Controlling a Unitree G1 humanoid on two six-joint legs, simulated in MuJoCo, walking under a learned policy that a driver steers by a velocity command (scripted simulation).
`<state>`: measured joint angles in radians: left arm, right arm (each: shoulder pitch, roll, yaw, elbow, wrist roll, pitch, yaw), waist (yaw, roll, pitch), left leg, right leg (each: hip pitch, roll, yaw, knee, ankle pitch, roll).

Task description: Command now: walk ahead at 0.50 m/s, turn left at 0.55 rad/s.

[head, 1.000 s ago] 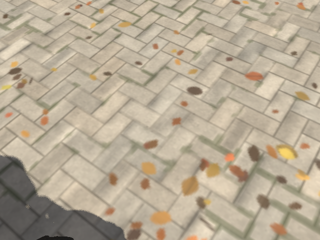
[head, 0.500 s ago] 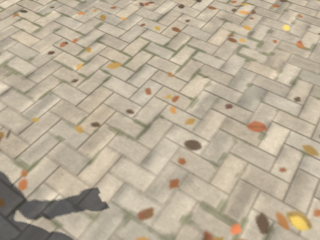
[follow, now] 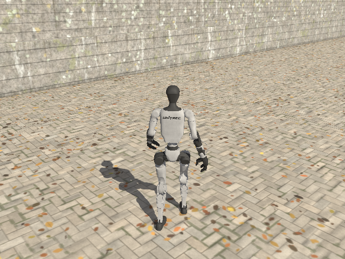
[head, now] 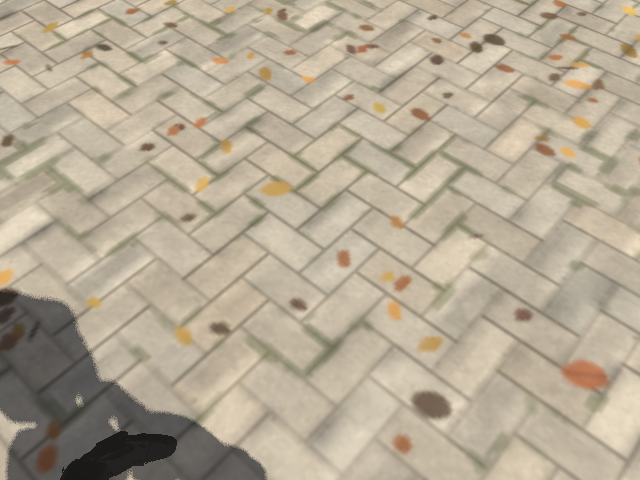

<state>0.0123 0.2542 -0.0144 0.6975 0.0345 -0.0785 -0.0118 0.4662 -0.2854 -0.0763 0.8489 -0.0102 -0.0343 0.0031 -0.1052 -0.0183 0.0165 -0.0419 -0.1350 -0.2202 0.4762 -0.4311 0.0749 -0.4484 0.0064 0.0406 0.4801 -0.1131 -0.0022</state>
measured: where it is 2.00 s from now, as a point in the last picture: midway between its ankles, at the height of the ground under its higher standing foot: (205, 444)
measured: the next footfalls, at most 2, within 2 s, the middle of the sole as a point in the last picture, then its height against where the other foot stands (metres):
left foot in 0.52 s outside the picture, level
right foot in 1.02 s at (243, 407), level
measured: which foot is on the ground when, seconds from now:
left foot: down 0.00-0.00, up 0.02-0.50, down 0.52-1.00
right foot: down 0.00-0.54, up 0.56-1.00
